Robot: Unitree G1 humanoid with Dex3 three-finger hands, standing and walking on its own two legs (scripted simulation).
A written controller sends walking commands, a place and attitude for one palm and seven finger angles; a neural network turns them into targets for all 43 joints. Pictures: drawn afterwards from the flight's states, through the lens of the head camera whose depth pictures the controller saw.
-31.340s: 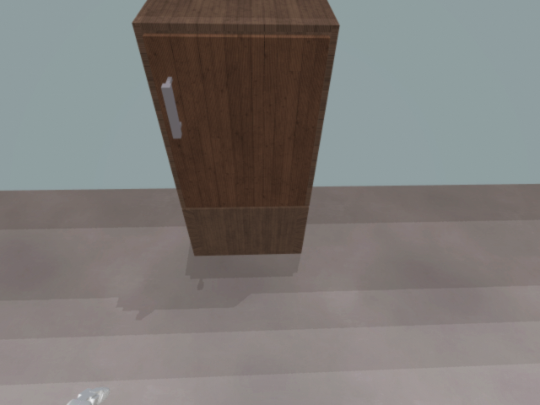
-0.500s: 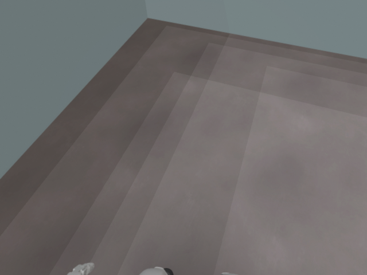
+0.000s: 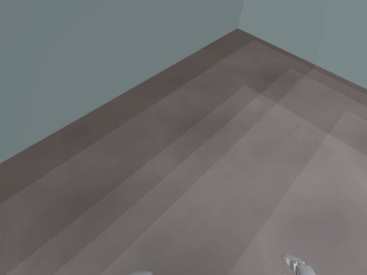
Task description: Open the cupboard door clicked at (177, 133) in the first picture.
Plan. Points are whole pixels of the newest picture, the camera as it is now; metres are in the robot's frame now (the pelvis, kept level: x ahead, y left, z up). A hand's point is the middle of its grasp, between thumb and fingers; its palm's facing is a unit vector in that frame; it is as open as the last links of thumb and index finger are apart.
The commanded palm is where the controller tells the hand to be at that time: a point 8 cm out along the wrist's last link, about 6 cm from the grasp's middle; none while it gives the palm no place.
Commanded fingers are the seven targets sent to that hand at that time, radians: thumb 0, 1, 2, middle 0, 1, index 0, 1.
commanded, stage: turn to face it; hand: left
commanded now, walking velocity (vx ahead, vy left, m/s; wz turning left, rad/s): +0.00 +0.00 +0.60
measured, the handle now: out of the picture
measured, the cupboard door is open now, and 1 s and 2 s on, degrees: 39 39 39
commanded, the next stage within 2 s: none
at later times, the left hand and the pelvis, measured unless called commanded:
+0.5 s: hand out of the picture +0.06 +0.18 -0.13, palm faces +0.23 -0.93 -0.29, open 7.4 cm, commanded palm none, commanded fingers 0.00 0.90 0.90 -0.20 -0.30 -0.20 -0.30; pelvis +0.00 -0.04 +0.01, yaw +15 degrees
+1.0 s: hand out of the picture -0.10 +0.21 -0.17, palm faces +0.58 -0.78 -0.25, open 7.4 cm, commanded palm none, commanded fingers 0.00 0.90 0.90 -0.20 -0.30 -0.20 -0.30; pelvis -0.02 -0.01 +0.01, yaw +34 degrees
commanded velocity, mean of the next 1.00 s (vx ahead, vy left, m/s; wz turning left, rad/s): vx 0.00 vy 0.00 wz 0.60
